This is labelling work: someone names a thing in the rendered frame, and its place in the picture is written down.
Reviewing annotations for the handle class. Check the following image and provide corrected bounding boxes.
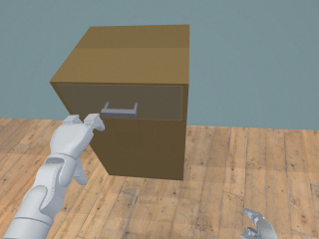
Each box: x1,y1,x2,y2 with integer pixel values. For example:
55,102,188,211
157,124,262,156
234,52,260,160
101,102,139,118

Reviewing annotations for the robot left hand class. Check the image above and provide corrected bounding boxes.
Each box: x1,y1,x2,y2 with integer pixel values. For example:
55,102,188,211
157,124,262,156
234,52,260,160
50,114,105,185

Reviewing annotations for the robot right hand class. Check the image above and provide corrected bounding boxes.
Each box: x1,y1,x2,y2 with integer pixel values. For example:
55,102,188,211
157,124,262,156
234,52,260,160
240,208,278,239

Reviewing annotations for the drawer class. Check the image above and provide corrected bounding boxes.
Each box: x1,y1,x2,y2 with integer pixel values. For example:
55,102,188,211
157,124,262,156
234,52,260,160
58,84,182,120

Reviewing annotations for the robot left forearm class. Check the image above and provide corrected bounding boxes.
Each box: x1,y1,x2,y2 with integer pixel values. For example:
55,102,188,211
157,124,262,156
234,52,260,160
1,153,78,239

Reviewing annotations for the cabinet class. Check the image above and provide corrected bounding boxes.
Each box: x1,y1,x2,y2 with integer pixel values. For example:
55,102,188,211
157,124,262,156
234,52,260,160
49,24,190,181

